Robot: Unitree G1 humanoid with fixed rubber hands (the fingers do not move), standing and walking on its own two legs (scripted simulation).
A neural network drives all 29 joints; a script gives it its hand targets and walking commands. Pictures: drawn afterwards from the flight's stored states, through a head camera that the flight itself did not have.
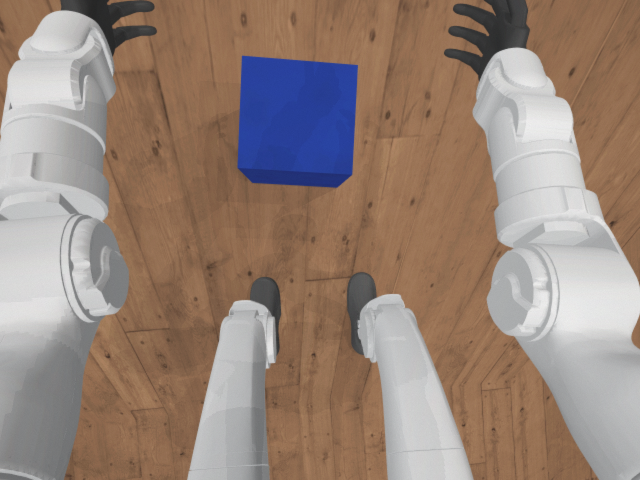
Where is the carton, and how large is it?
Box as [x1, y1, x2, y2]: [237, 56, 357, 187]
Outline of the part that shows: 242,56 237,167 252,182 334,187 338,186 351,174 352,170 357,65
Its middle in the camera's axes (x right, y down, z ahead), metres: -0.05 -0.23 +0.82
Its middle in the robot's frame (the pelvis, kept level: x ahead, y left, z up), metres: +0.56 +0.01 -0.53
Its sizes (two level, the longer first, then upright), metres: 0.210 0.200 0.250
